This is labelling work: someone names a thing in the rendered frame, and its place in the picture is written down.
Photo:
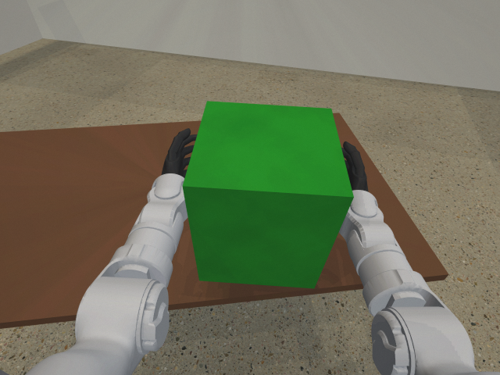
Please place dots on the left robot forearm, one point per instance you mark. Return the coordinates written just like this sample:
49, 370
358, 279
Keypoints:
153, 240

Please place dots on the carton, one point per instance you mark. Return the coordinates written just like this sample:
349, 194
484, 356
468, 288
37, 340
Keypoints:
266, 192

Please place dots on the robot left hand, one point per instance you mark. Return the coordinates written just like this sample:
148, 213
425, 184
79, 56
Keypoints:
175, 162

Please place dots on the right robot forearm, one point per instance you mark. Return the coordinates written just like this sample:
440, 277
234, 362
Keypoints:
387, 278

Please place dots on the robot left upper arm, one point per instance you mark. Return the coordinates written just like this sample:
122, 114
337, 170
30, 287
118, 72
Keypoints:
121, 320

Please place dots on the table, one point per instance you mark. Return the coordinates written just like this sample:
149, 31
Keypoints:
70, 197

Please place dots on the robot right upper arm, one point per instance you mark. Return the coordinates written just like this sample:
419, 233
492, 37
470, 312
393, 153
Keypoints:
421, 341

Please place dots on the robot right hand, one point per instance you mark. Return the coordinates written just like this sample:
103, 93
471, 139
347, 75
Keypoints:
355, 167

